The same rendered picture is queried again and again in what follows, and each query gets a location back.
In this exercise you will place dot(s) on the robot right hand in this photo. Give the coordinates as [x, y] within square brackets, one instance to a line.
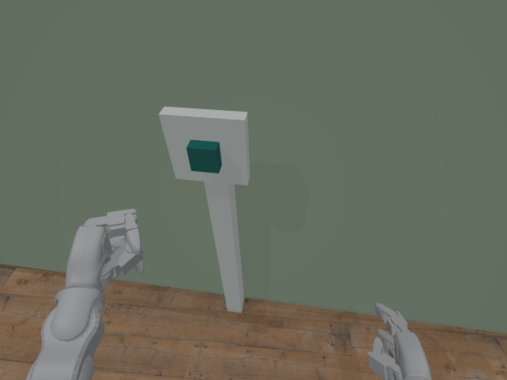
[406, 356]

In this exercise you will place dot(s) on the robot left hand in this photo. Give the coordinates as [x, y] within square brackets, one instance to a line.
[91, 248]

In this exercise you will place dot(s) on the panel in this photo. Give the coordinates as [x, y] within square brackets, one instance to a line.
[230, 129]

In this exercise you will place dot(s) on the button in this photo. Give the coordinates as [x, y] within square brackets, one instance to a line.
[204, 156]

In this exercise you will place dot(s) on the robot left forearm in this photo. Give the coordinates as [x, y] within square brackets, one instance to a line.
[70, 335]

